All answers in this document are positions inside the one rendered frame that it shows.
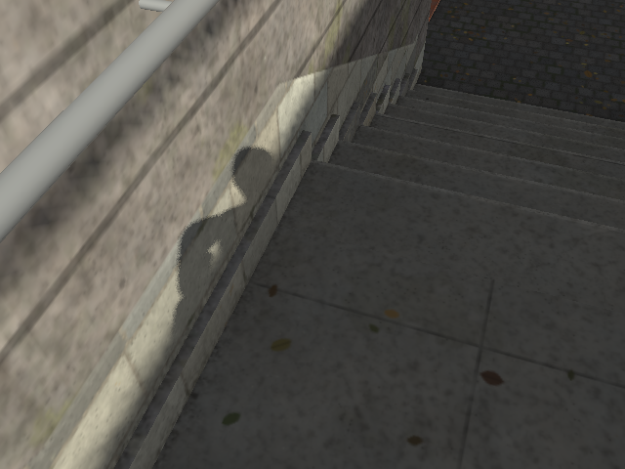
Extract stairs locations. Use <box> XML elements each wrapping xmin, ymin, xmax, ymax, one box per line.
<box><xmin>328</xmin><ymin>84</ymin><xmax>625</xmax><ymax>230</ymax></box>

